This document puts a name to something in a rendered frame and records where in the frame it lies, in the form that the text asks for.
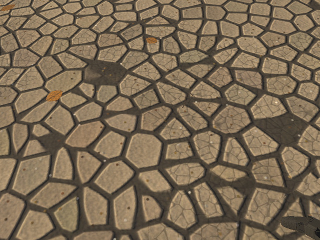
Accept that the robot right hand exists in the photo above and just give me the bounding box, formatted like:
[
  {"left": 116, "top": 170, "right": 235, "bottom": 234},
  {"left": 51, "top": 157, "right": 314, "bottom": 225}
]
[{"left": 280, "top": 216, "right": 320, "bottom": 240}]

